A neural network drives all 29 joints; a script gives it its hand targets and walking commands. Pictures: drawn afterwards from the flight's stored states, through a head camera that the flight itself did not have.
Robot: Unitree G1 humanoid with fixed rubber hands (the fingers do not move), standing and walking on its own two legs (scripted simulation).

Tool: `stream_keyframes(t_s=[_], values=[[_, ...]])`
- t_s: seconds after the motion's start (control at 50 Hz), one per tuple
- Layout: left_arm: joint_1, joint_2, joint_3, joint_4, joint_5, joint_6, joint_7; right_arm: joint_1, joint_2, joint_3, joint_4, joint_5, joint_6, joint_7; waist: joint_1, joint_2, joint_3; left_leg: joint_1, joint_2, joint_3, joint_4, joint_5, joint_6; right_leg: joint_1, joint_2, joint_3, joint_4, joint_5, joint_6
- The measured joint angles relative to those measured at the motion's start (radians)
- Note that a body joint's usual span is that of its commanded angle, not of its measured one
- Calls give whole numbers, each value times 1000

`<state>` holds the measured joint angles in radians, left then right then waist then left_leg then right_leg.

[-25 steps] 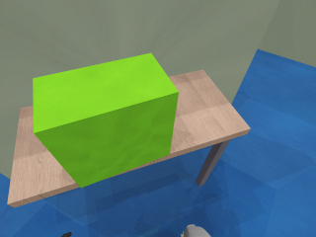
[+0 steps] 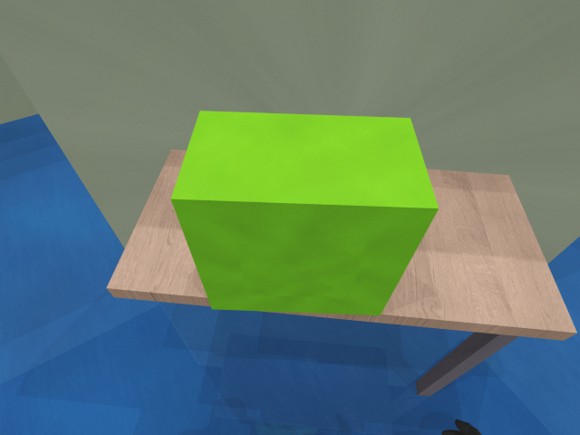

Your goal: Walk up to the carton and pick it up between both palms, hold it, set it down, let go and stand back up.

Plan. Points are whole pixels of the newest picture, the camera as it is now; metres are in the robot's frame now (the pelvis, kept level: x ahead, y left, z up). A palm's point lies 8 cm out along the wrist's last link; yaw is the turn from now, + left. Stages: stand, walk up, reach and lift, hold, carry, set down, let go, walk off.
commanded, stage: walk up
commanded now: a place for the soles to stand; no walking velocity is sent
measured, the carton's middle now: (300, 224) +0.42 +0.01 +0.04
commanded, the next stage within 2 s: none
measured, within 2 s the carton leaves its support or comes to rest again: neither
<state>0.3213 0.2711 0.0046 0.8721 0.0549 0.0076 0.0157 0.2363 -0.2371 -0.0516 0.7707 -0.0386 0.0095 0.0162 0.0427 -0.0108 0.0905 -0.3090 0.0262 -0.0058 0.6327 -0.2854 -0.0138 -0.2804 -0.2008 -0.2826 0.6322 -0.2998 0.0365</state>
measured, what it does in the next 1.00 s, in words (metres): steps on the spot: right foot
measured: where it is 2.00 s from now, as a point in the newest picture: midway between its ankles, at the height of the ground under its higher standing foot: outside the picture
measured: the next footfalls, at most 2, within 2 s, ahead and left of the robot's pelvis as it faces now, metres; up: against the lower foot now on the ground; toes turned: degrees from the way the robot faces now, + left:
right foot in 0.26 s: +0.07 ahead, -0.12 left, +0.00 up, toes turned +10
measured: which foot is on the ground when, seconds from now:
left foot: down 0.00-1.00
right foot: down 0.00-0.02, up 0.04-0.24, down 0.26-1.00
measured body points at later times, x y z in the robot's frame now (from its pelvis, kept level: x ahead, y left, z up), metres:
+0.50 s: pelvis +0.01 -0.01 +0.01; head +0.02 -0.01 +0.46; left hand +0.04 +0.24 -0.13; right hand +0.08 -0.24 -0.13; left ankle +0.01 +0.13 -0.72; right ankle +0.04 -0.12 -0.72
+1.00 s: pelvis +0.02 -0.01 +0.02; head +0.03 +0.00 +0.47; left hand +0.02 +0.25 -0.14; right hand +0.08 -0.25 -0.13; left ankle +0.01 +0.13 -0.72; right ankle +0.04 -0.12 -0.72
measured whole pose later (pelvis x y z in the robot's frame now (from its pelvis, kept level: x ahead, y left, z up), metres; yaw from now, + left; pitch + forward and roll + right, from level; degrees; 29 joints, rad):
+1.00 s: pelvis +0.02 -0.01 +0.02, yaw +4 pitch -1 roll -1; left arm 0.27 0.24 -0.05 1.06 0.00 0.00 0.01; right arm 0.25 -0.23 0.06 1.04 0.00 -0.02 -0.02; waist 0.00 0.00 0.03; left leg -0.20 0.01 -0.07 0.47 -0.25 -0.02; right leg -0.20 -0.02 -0.08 0.44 -0.22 0.00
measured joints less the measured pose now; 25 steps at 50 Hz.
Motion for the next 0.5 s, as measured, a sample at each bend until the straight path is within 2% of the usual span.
stream_keyframes(t_s=[0.02,0.04,0.08,0.12,0.2,0.28,0.38,0.5], values=[[-1,9,-1,5,-4,8,-7,-4,14,2,4,1,-9,-3,-3,-14,1,8,-16,5,-9,-11,6,-12,-19,10,37,-22,-2],[-4,17,-4,7,-9,20,-13,-3,27,8,5,5,-13,-7,-5,-23,1,7,-27,5,5,-26,11,-25,-13,47,76,-106,-11],[-11,21,-8,6,-16,44,-14,8,51,24,4,23,-18,-18,-20,-21,-5,7,-30,-13,10,-37,19,-55,38,123,159,-249,-19],[-23,22,-13,-1,-26,50,-16,21,69,37,12,28,-14,-31,-33,-23,-12,17,-32,-27,-22,-14,17,-84,81,171,209,-277,-25],[-48,1,-26,-12,-34,31,-16,35,70,51,37,24,-10,-37,-43,-19,-16,35,-40,-42,-64,13,20,-82,127,213,146,-203,-30],[-56,-25,-30,-9,-33,13,-11,25,48,59,69,30,-4,-30,-34,-15,-26,31,-44,-40,-30,-5,9,-3,150,219,-49,48,-41],[-43,-54,-39,36,-63,15,-16,24,29,69,100,30,-1,-23,-48,13,-63,58,-34,-57,-73,12,2,23,160,205,-77,36,-38],[-43,-51,-40,78,-59,-1,-21,44,17,88,164,33,-25,-21,-44,19,-60,72,-21,-62,-119,32,-9,43,174,202,-137,68,-41]])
